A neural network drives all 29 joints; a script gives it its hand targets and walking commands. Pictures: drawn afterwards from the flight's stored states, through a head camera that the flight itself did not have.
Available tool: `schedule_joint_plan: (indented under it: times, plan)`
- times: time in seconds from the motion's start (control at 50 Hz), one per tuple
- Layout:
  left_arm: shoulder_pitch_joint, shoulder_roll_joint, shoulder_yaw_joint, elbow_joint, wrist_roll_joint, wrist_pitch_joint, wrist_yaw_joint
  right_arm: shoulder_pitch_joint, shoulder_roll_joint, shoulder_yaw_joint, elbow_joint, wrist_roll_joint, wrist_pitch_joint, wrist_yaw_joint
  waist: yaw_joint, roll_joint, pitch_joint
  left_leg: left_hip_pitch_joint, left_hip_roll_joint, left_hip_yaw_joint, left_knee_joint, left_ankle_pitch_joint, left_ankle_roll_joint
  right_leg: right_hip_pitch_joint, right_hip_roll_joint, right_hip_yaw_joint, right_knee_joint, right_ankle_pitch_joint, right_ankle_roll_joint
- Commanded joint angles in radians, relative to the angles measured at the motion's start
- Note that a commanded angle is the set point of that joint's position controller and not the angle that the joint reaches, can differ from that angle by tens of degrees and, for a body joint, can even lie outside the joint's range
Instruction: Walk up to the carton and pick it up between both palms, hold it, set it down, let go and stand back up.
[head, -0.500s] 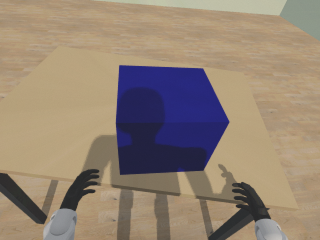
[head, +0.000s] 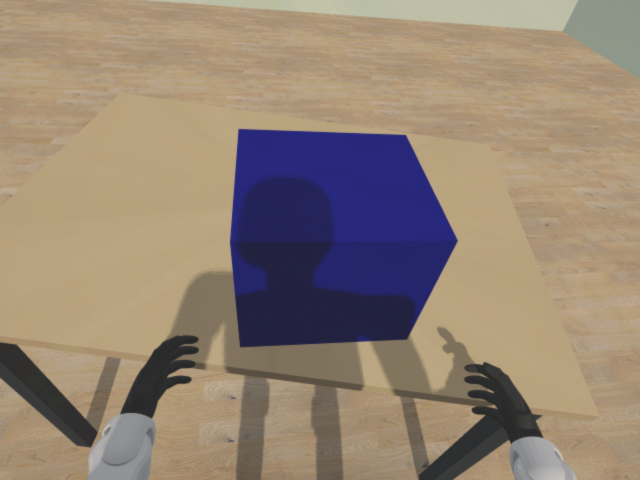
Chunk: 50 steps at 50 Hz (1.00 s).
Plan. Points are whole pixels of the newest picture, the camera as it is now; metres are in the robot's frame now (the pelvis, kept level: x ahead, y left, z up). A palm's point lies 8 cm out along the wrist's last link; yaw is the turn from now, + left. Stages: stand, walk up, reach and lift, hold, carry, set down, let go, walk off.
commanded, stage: stand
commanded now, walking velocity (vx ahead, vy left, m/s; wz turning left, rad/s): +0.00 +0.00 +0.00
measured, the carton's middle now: (325, 237) +0.47 -0.01 +0.04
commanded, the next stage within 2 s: none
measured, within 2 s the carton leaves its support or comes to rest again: neither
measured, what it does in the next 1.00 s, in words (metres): stands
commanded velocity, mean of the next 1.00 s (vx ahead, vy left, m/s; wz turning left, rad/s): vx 0.00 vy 0.00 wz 0.00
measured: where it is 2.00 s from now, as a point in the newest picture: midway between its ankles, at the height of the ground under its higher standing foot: outside the picture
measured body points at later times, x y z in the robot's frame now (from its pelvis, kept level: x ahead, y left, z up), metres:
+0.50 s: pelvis +0.00 -0.01 +0.00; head -0.01 +0.02 +0.45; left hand +0.25 +0.21 -0.02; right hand +0.21 -0.25 -0.01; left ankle +0.05 +0.11 -0.73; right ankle -0.01 -0.11 -0.73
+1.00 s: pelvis +0.00 -0.02 +0.00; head -0.01 +0.01 +0.45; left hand +0.25 +0.21 -0.02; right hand +0.21 -0.26 -0.01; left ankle +0.05 +0.11 -0.73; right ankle -0.01 -0.11 -0.73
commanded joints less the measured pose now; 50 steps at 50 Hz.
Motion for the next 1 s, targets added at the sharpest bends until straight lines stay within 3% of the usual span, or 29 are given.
schedule_joint_plan:
  times: [0.0, 0.98]
  plan:
    - [0.063, 0.088, 0.020, 0.082, 0.017, 0.090, 0.007, -0.012, -0.083, 0.024, 0.038, -0.011, 0.059, 0.016, 0.032, 0.116, 0.099, -0.058, 0.045, -0.124, -0.173, -0.049, -0.013, -0.055, -0.069, 0.130, -0.153, -0.092, 0.007]
    - [0.028, 0.103, 0.021, 0.088, 0.013, 0.101, 0.004, -0.016, -0.092, 0.035, 0.007, -0.005, 0.064, 0.006, 0.032, 0.125, 0.109, -0.063, 0.043, -0.119, -0.155, -0.045, -0.029, -0.065, -0.080, 0.132, -0.164, -0.157, 0.001]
